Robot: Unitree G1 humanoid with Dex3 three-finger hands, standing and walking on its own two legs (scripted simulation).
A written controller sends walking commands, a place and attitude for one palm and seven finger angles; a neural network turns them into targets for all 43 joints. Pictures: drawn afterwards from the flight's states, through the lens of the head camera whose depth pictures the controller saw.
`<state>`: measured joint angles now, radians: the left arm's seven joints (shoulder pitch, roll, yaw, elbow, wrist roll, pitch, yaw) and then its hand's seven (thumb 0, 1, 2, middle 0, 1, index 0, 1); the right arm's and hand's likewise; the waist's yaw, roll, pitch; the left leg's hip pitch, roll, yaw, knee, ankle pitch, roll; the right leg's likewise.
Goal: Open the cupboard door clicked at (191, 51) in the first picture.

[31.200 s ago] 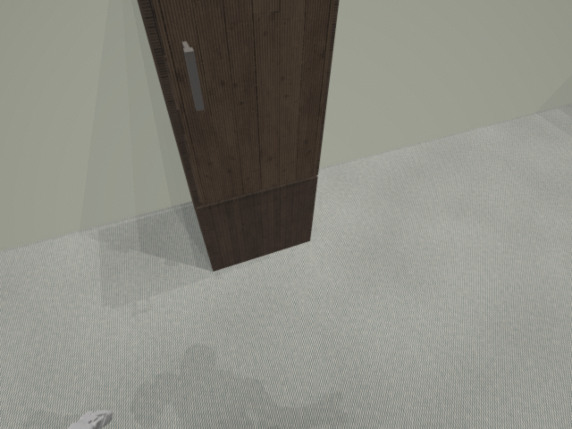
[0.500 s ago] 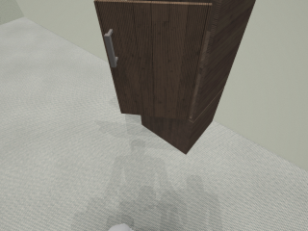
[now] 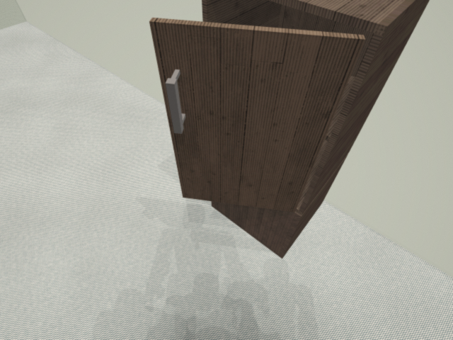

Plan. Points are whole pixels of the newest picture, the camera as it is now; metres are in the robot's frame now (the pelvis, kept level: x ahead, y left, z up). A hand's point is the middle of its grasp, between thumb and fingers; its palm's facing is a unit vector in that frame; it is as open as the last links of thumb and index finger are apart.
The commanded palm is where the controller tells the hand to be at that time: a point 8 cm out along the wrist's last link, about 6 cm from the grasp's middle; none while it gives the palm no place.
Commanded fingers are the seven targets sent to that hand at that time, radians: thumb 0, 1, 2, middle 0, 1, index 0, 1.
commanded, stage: come to a stop and stand still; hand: left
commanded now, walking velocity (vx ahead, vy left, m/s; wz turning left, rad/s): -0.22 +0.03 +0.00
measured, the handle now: (177, 102) +0.57 +0.16 +0.09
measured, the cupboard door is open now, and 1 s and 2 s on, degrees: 32 32 32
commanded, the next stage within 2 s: look again from close up in 1.02 s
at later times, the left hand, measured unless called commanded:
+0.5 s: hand out of the picture +0.09 +0.20 -0.17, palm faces +0.05 -0.98 -0.21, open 7.4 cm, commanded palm none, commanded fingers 0.00 0.90 0.90 -0.20 -0.30 -0.20 -0.30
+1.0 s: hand out of the picture +0.02 +0.17 -0.16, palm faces -0.01 -0.97 -0.24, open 7.4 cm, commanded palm none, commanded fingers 0.00 0.90 0.90 -0.20 -0.30 -0.20 -0.30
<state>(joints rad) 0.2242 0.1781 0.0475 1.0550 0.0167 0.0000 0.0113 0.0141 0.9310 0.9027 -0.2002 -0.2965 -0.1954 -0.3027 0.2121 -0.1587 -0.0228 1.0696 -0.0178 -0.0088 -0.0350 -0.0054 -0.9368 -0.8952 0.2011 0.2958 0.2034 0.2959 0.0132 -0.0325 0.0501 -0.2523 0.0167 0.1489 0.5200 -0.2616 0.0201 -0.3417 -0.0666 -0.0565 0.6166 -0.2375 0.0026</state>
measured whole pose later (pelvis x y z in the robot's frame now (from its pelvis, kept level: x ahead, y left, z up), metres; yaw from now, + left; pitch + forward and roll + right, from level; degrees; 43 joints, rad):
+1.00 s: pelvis -0.01 -0.02 +0.00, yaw +0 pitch -1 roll +1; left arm 0.26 0.19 -0.02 1.02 0.01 -0.01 0.02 0.01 0.90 0.90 -0.20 -0.30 -0.20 -0.30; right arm 0.23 -0.21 0.00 1.03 -0.01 -0.01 -0.01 0.00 -0.91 -0.90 0.20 0.30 0.20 0.30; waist 0.00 0.01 0.04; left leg -0.23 0.04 0.09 0.50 -0.26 -0.01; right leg -0.20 0.01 -0.01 0.53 -0.32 -0.03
